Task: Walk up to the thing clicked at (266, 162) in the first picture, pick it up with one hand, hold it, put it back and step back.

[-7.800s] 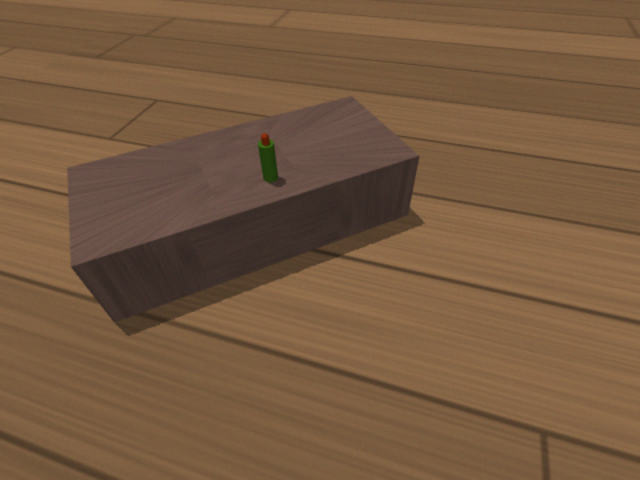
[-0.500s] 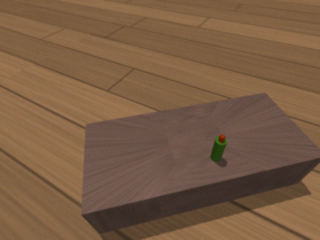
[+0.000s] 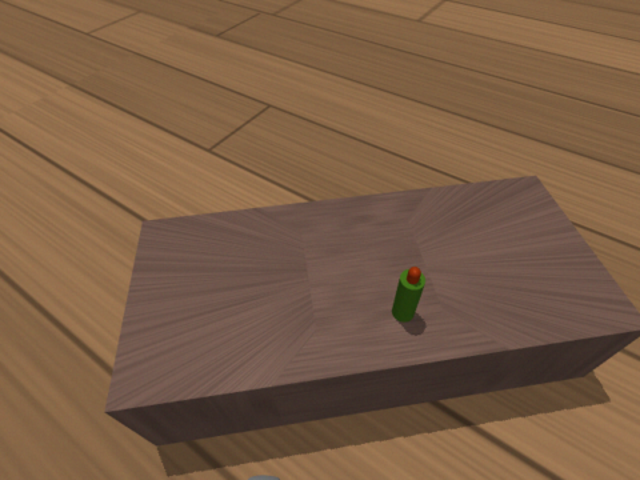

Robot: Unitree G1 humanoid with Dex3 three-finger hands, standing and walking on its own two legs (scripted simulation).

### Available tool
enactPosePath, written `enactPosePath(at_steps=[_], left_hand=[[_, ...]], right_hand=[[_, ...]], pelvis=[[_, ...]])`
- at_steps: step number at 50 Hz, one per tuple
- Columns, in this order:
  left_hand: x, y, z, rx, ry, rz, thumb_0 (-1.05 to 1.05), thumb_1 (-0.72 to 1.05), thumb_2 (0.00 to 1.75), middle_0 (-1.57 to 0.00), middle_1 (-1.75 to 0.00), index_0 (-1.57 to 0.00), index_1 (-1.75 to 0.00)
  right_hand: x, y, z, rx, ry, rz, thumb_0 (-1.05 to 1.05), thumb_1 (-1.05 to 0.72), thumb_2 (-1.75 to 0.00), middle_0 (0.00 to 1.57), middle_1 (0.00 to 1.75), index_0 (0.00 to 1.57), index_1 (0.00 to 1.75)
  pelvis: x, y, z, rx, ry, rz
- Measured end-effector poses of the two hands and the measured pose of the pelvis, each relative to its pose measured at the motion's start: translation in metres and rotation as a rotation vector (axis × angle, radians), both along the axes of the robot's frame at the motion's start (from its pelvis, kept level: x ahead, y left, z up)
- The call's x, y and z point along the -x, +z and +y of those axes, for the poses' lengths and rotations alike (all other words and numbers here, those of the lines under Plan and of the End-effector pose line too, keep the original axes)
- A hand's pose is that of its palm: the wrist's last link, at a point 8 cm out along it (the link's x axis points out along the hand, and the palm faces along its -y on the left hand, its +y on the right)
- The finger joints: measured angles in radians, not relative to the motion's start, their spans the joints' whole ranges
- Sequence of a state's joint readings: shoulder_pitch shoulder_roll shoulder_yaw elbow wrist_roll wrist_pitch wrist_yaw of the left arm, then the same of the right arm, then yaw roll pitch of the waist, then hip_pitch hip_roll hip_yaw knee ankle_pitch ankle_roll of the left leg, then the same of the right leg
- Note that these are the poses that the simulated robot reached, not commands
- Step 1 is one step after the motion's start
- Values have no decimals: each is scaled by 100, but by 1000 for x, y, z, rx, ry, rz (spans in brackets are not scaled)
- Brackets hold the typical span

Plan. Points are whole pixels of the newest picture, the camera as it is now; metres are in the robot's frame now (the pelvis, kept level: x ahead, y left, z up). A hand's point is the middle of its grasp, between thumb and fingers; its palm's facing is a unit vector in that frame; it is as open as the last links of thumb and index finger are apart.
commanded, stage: walk up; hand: right
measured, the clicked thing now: (408, 292) +0.58 -0.17 -0.33
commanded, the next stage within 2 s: none
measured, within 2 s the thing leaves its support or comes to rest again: neither
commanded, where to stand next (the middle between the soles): +0.10 -0.02 m, yaw +9 degrees
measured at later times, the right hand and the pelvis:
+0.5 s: hand (544, 441) +0.22 -0.28 -0.15, palm faces -0.16 +0.92 -0.36, open 7.4 cm; pelvis +0.06 -0.05 -0.01, yaw +7 degrees
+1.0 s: hand (538, 457) +0.20 -0.27 -0.15, palm faces -0.18 +0.92 -0.36, open 7.4 cm; pelvis +0.04 -0.04 -0.01, yaw +10 degrees
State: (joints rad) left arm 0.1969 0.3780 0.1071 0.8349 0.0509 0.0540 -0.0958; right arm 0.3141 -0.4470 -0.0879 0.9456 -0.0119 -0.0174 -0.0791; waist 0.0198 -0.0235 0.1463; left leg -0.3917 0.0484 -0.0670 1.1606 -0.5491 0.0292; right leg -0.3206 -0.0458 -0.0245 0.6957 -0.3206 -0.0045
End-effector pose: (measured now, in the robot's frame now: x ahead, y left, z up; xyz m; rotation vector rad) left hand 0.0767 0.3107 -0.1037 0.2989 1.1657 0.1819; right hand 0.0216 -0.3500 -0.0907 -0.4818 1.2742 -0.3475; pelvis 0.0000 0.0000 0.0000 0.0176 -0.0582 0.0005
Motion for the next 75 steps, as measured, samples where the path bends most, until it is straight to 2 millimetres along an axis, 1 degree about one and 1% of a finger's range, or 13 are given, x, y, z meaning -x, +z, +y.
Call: enactPosePath(at_steps=[5, 12, 15, 21, 26, 31, 35, 38, 43, 51, 55, 61, 75], left_hand=[[4, 3, -30, 31, 44, -4, 0, 91, 90, -20, -30, -21, -30], [-3, -17, -36, 18, 93, 4, 0, 90, 90, -20, -30, -21, -30], [-14, -22, -36, 13, 118, -4, 0, 91, 90, -20, -30, -21, -30], [-25, -12, -39, -22, 131, -27, 0, 91, 90, -20, -30, -21, -30], [-14, 2, -40, -86, 132, -27, 0, 91, 90, -20, -30, -21, -30], [6, 17, -29, -138, 146, 9, 0, 91, 90, -20, -30, -21, -30], [20, 14, -12, -153, 160, 38, 0, 90, 90, -20, -30, -21, -30], [25, 6, -1, -148, 195, 53, 0, 90, 90, -20, -30, -21, -30], [22, 1, -8, -107, 213, 26, 0, 91, 90, -20, -30, -21, -30], [31, -9, -32, -52, 195, 25, 0, 91, 90, -20, -30, -21, -30], [24, -12, -29, -31, 189, 15, 0, 90, 90, -20, -30, -21, -30], [21, -8, -26, -22, 198, -20, 0, 91, 90, -20, -30, -21, -30], [35, 7, -33, -15, 220, 36, 0, 91, 90, -20, -30, -21, -30]], right_hand=[[-60, 11, -3, -50, 96, -85, 0, -91, -90, 20, 30, 20, 30], [-123, 3, 7, -91, 177, -138, 0, -91, -90, 20, 30, 20, 30], [-141, -4, 15, -109, 202, -144, 0, -91, -90, 20, 30, 20, 30], [-177, -13, 23, -166, 255, -182, 0, -91, -90, 20, 30, 20, 30], [-202, -18, 22, -206, 266, -201, 0, -91, -90, 20, 30, 20, 30], [-217, -15, 23, -213, 278, -213, 0, -91, -90, 20, 30, 20, 30], [-221, -19, 29, -196, 292, -202, 0, -91, -90, 20, 30, 20, 30], [-211, -21, 37, -186, 299, -186, 0, -91, -90, 20, 30, 20, 30], [-188, -19, 42, -198, 284, -140, 0, -91, -90, 20, 30, 20, 30], [-177, -21, 35, -204, 242, -146, 1, -91, -90, 20, 30, 20, 30], [-160, -20, 33, -184, 229, -128, 0, -91, -90, 20, 30, 20, 30], [-137, -12, 35, -183, 237, -51, 0, -91, -90, 20, 30, 20, 30], [-150, -7, 43, -230, 245, -73, 0, -91, -90, 20, 30, 20, 30]], pelvis=[[-22, 10, -18, 21, 23, 12], [-48, -3, -30, 32, 67, 9], [-53, -7, -31, 7, 83, 7], [-55, -7, -42, 25, 103, 28], [-56, -5, -52, 16, 122, 24], [-58, 0, -45, -10, 136, 31], [-56, -4, -34, -3, 154, 35], [-51, -7, -30, -27, 159, 14], [-49, -3, -33, 9, 168, 4], [-42, -5, -34, 19, 174, -10], [-34, -4, -27, 18, 176, -5], [-27, 5, -34, 32, 184, -2], [-29, 19, -34, 28, 187, 8]])
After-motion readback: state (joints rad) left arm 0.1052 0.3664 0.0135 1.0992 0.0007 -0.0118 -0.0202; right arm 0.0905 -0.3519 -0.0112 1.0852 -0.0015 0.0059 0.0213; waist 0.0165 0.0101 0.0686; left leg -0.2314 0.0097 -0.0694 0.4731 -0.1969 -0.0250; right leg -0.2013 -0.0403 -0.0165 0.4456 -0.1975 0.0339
